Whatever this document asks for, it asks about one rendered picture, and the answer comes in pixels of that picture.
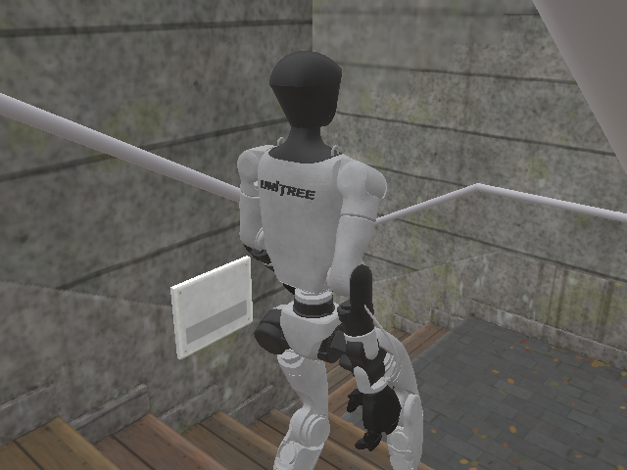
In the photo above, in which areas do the stairs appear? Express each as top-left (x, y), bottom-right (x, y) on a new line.
top-left (0, 408), bottom-right (435, 470)
top-left (324, 322), bottom-right (450, 417)

